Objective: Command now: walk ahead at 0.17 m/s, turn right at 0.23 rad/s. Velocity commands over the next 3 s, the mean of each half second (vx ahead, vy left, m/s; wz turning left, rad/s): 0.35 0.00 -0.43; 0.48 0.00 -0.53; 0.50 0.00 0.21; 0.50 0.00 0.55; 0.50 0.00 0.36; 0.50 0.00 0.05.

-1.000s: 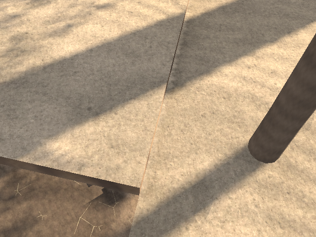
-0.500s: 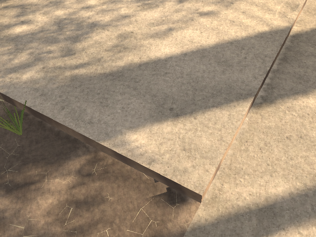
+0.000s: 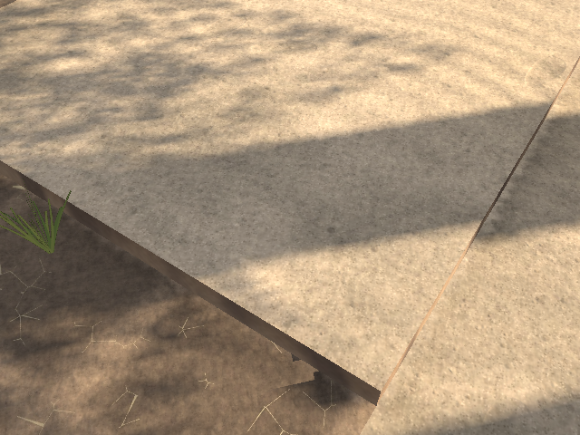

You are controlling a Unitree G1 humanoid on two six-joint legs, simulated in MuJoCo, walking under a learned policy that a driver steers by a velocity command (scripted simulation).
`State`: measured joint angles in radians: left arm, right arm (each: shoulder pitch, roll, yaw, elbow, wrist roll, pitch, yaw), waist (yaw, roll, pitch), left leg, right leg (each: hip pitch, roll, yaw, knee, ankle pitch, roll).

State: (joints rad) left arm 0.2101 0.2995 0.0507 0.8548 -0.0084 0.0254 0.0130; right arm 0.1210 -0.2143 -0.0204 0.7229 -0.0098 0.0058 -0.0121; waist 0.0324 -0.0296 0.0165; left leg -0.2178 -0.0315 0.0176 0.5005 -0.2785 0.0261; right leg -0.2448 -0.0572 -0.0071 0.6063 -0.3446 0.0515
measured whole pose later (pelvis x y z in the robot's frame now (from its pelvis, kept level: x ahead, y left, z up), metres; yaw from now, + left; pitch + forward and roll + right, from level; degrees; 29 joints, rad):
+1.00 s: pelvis +0.37 -0.13 -0.01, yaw -33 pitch +1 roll +1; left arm 0.16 0.29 0.05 0.63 -0.01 -0.05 -0.05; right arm 0.29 -0.31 -0.05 0.78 0.03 -0.09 0.00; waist -0.03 0.01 0.07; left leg -0.33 0.06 0.00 1.24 -0.45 -0.01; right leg -0.45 0.06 -0.03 0.61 -0.19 -0.09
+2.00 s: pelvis +0.93 -0.36 +0.06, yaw -5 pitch +4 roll +0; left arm -0.06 0.25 0.04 0.62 -0.01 -0.13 -0.05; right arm 0.49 -0.28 -0.09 0.76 0.05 -0.03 -0.04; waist -0.11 -0.03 0.02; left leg 0.00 -0.08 -0.25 0.49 -0.55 0.05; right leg -0.57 0.02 0.08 0.46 0.02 0.04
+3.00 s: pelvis +1.39 -0.50 +0.09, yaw +6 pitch +1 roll +0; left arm 0.28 0.26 0.04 0.87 0.00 -0.10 -0.05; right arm 0.25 -0.31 -0.05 0.71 0.01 -0.08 0.00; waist 0.03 0.04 0.02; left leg -0.52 0.08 -0.05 1.15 -0.26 0.06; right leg -0.25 0.06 -0.06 0.38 -0.15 -0.09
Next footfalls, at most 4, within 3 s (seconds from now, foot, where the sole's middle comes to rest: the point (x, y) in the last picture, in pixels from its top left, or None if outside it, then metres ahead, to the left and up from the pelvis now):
0.02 right None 0.01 -0.12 -0.77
0.40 left None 0.25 0.11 -0.77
0.90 right None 0.44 -0.25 -0.77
1.48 left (398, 312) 0.80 -0.22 -0.69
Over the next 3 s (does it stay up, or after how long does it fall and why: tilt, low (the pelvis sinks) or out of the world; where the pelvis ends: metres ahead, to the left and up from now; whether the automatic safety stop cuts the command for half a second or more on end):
stays up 1.39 -0.50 0.09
